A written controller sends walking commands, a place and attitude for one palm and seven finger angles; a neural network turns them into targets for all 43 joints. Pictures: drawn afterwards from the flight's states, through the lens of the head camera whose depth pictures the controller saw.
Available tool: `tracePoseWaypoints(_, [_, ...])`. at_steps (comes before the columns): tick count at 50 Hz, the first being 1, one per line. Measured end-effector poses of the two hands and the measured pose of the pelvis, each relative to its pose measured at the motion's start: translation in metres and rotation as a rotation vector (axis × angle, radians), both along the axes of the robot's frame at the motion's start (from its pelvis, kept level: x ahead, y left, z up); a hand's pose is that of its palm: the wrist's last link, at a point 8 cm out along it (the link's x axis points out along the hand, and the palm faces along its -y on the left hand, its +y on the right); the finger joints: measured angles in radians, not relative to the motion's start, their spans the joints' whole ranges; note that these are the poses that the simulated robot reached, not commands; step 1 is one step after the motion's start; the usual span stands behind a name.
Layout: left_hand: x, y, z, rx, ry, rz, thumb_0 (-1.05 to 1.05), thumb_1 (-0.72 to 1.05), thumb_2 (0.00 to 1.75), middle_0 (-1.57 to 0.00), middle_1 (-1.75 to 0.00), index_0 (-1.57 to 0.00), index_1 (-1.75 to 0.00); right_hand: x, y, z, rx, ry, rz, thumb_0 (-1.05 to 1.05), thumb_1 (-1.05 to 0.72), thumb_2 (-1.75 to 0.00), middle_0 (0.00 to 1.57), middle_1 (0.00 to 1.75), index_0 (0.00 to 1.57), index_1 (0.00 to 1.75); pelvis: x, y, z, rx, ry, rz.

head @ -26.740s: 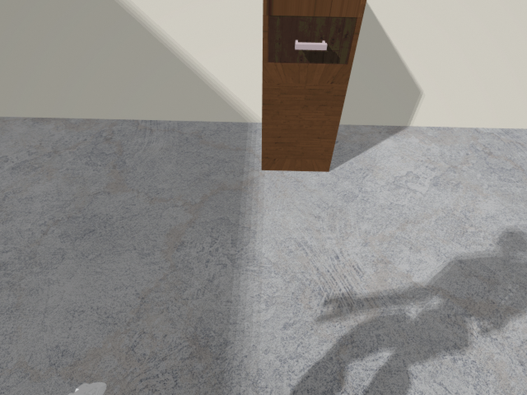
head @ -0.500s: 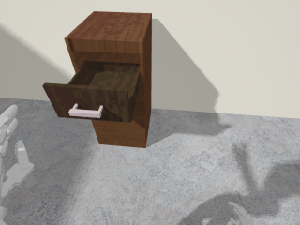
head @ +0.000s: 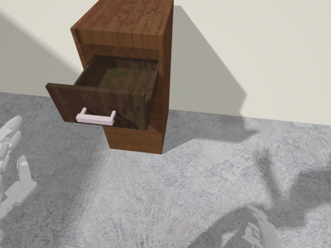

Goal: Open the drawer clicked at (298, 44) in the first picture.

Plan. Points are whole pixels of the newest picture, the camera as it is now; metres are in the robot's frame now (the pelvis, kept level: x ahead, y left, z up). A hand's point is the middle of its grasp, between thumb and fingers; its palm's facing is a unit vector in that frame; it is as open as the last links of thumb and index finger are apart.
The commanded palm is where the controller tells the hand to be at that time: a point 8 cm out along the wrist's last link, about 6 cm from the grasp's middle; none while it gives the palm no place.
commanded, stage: stop stepping back and stand still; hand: left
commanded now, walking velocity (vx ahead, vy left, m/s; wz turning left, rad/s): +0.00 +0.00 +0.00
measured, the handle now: (97, 115) +0.54 +0.27 -0.05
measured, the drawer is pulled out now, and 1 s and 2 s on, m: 0.30 0.30 0.30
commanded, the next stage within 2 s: let the arm hang, fingers relaxed in 0.02 s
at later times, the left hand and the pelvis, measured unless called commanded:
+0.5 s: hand out of the picture +0.00 +0.19 -0.18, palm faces -0.02 -0.98 -0.18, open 7.1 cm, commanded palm none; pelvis -0.01 +0.01 +0.00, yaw -1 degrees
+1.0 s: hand out of the picture +0.01 +0.19 -0.16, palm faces -0.01 -0.97 -0.25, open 7.4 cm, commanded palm none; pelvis -0.01 +0.00 +0.00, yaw -1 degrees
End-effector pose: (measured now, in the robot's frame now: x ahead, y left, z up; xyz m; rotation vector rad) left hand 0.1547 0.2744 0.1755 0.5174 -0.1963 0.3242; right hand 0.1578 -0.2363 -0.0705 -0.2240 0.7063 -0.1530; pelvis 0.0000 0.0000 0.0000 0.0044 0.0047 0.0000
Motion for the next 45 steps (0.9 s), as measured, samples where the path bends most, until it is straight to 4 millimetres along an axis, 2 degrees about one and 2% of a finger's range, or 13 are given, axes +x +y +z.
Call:
tracePoseWaypoints(6, [0.007, 0.002, -0.001, -0.007, 0.014, -0.019, 0.02, 0.89, 0.9, -0.21, -0.31, -0.21, -0.31, 0.008, 0.006, 0.003, 0.005, -0.01, -0.003, 0.01, -0.91, -0.9, 0.21, 0.3, 0.2, 0.3, 0.003, 0.005, 0.0, -0.006, 0.007, -0.002])
tracePoseWaypoints(7, [0.01, 0.004, -0.009, 0.009, 0.035, -0.033, 0.01, 0.89, 0.9, -0.21, -0.31, -0.21, -0.31, 0.009, 0.006, 0.0, 0.014, -0.012, 0.015, 0.01, -0.91, -0.9, 0.21, 0.3, 0.2, 0.3, 0.003, 0.006, -0.001, -0.007, 0.013, 0.006])
tracePoseWaypoints(9, [0.022, 0.013, -0.051, -0.01, 0.196, -0.034, 0.01, 0.89, 0.9, -0.2, -0.3, -0.21, -0.3, 0.009, 0.005, -0.014, 0.026, 0.032, 0.054, 0.01, -0.9, -0.9, 0.21, 0.3, 0.2, 0.3, 0.0, 0.01, -0.004, -0.005, 0.021, 0.015])
tracePoseWaypoints(11, [0.026, 0.022, -0.111, -0.095, 0.43, 0.015, 0.0, 0.9, 0.9, -0.2, -0.3, -0.21, -0.3, 0.002, 0.002, -0.03, 0.034, 0.097, 0.058, 0.01, -0.9, -0.9, 0.21, 0.3, 0.2, 0.3, -0.002, 0.014, -0.007, 0.0, 0.019, 0.016])
tracePoseWaypoints(13, [0.017, 0.023, -0.174, -0.192, 0.676, 0.072, 0.0, 0.9, 0.9, -0.2, -0.3, -0.2, -0.3, -0.011, 0.0, -0.04, 0.036, 0.155, 0.044, 0.01, -0.91, -0.9, 0.21, 0.3, 0.2, 0.3, -0.005, 0.015, -0.009, 0.004, 0.009, 0.012])
tracePoseWaypoints(15, [-0.007, 0.014, -0.227, -0.273, 0.903, 0.105, 0.01, 0.9, 0.9, -0.2, -0.3, -0.2, -0.3, -0.03, -0.002, -0.046, 0.035, 0.212, 0.02, 0.01, -0.91, -0.9, 0.21, 0.3, 0.2, 0.3, -0.008, 0.014, -0.009, 0.008, -0.005, 0.003])
tracePoseWaypoints(17, [-0.038, -0.002, -0.268, -0.34, 1.101, 0.113, 0.01, 0.91, 0.9, -0.19, -0.3, -0.2, -0.3, -0.053, -0.004, -0.051, 0.029, 0.28, -0.007, 0.01, -0.91, -0.9, 0.21, 0.3, 0.2, 0.3, -0.01, 0.013, -0.008, 0.008, -0.018, -0.006])
tracePoseWaypoints(19, [-0.073, -0.021, -0.295, -0.4, 1.262, 0.11, 0.01, 0.91, 0.9, -0.19, -0.3, -0.2, -0.3, -0.08, -0.005, -0.054, 0.023, 0.364, -0.033, 0.01, -0.91, -0.9, 0.21, 0.3, 0.2, 0.3, -0.012, 0.012, -0.006, 0.006, -0.026, -0.013])
tracePoseWaypoints(21, [-0.107, -0.038, -0.312, -0.458, 1.386, 0.112, 0.01, 0.91, 0.9, -0.2, -0.3, -0.2, -0.3, -0.109, -0.006, -0.056, 0.019, 0.458, -0.056, 0.01, -0.91, -0.9, 0.21, 0.3, 0.2, 0.3, -0.014, 0.012, -0.003, 0.002, -0.028, -0.015])
tracePoseWaypoints(27, [-0.182, -0.033, -0.319, -0.515, 1.566, 0.251, 0.01, 0.96, 0.9, -0.2, -0.3, -0.21, -0.3, -0.186, 0.002, -0.061, 0.034, 0.713, -0.105, 0.01, -0.91, -0.9, 0.2, 0.3, 0.2, 0.3, -0.015, 0.009, 0.002, -0.006, -0.027, -0.008])
tracePoseWaypoints(32, [-0.214, -0.024, -0.311, -0.501, 1.638, 0.333, 0.01, 0.94, 0.9, -0.2, -0.3, -0.21, -0.3, -0.223, 0.016, -0.066, 0.08, 0.812, -0.135, 0.01, -0.91, -0.9, 0.2, 0.3, 0.2, 0.3, -0.014, 0.009, 0.004, -0.005, -0.03, -0.008])
tracePoseWaypoints(38, [-0.212, -0.019, -0.305, -0.472, 1.625, 0.359, 0.01, 0.92, 0.9, -0.2, -0.3, -0.2, -0.3, -0.233, 0.034, -0.075, 0.143, 0.82, -0.146, 0.0, -0.91, -0.9, 0.2, 0.3, 0.2, 0.3, -0.014, 0.009, 0.004, 0.0, -0.037, -0.014])
tracePoseWaypoints(45, [-0.176, -0.028, -0.306, -0.46, 1.532, 0.306, 0.01, 0.91, 0.9, -0.2, -0.3, -0.2, -0.3, -0.22, 0.041, -0.082, 0.181, 0.762, -0.146, 0.0, -0.91, -0.9, 0.2, 0.3, 0.2, 0.3, -0.015, 0.006, 0.003, 0.004, -0.04, -0.023])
